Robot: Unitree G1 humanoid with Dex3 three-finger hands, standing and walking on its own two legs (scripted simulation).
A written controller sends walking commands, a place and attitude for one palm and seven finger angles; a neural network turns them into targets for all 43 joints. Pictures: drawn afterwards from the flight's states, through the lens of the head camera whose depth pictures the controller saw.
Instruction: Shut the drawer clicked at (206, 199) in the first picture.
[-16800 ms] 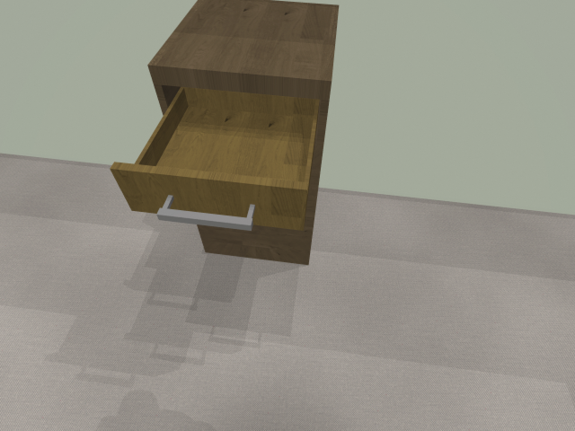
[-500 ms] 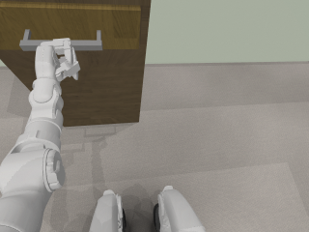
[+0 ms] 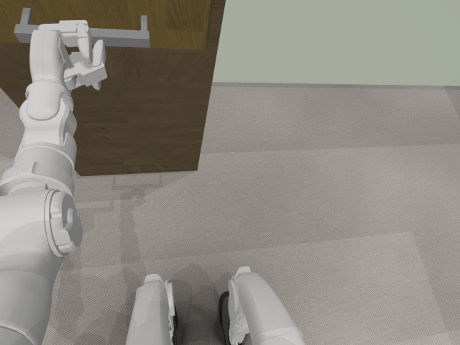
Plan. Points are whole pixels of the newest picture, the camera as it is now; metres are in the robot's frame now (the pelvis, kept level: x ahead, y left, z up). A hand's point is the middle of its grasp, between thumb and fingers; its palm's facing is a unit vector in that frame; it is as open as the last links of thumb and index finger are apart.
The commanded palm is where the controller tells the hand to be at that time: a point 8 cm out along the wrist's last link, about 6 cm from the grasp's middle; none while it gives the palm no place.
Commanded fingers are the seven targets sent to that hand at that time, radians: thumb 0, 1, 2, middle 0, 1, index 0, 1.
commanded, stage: push the drawer shut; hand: left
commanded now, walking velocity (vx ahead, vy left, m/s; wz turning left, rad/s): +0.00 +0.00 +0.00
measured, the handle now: (87, 27) +0.62 +0.17 +0.06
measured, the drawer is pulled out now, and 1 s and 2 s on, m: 0.00 0.00 0.00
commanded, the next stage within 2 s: pull the fist back off the drawer in 0.04 s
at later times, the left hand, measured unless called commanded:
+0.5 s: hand (97, 61) +0.56 +0.15 +0.06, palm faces +0.01 -1.00 -0.05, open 3.0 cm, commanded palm +0.56 +0.16 +0.07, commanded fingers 0.00 0.90 0.90 -1.40 -1.60 -1.40 -1.60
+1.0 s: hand (108, 66) +0.55 +0.14 +0.06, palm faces +0.02 -1.00 -0.04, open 3.0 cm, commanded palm +0.50 +0.18 +0.08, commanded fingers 0.00 0.90 0.90 -1.40 -1.60 -1.40 -1.60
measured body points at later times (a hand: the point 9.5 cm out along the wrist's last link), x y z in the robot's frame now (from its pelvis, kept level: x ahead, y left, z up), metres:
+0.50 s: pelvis -0.02 +0.00 -0.01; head +0.16 +0.05 +0.40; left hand +0.55 +0.21 +0.07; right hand -0.04 -0.25 -0.10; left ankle +0.05 +0.10 -0.61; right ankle +0.04 -0.12 -0.61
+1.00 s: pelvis +0.02 -0.01 +0.02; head +0.18 +0.02 +0.43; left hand +0.54 +0.19 +0.07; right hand +0.04 -0.26 -0.10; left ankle +0.05 +0.10 -0.61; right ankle +0.04 -0.12 -0.61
